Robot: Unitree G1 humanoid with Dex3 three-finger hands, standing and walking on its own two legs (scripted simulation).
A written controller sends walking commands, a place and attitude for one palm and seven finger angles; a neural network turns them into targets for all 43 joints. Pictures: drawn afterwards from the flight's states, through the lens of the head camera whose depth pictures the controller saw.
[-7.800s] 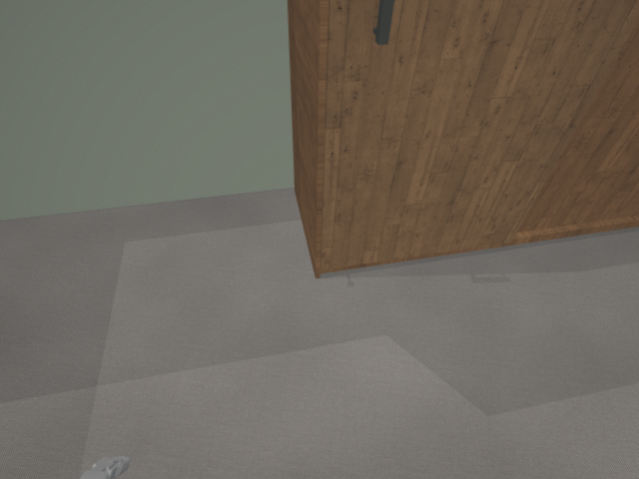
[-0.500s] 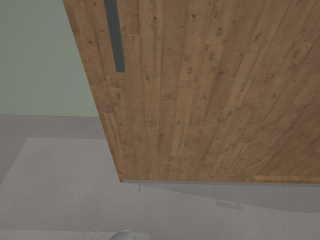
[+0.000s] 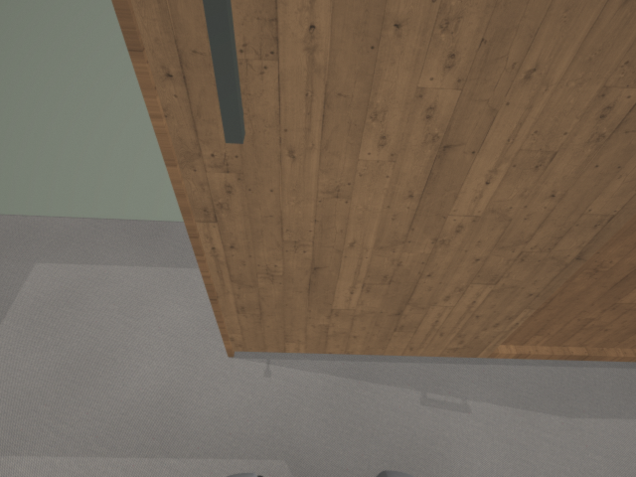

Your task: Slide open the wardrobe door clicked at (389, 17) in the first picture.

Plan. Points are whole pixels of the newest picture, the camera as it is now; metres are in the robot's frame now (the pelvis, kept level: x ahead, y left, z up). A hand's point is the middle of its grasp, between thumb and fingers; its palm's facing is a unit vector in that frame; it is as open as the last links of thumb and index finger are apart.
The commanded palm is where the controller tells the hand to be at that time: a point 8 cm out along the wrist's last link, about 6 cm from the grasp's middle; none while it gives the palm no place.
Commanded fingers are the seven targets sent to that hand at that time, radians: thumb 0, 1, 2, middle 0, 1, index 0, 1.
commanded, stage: come to a stop and stand still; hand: left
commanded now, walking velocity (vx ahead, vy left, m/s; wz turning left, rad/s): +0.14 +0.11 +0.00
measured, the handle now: (226, 37) +0.52 +0.16 +0.27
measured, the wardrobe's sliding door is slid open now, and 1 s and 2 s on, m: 0.00 0.00 0.00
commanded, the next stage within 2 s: look again from close up in 1.70 s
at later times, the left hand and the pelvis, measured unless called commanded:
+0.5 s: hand out of the picture -0.05 +0.14 -0.16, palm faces +0.13 -0.96 -0.23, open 7.3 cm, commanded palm none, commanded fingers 0.00 0.90 0.90 -0.20 -0.30 -0.20 -0.30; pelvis -0.02 -0.03 +0.01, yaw +1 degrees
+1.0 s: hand out of the picture +0.05 +0.25 -0.15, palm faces +0.03 -0.94 -0.33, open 7.3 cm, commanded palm none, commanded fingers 0.00 0.90 0.90 -0.20 -0.30 -0.20 -0.30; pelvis -0.04 +0.02 -0.01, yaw +0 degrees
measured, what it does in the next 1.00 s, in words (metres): steps on the spot: right foot, then left foot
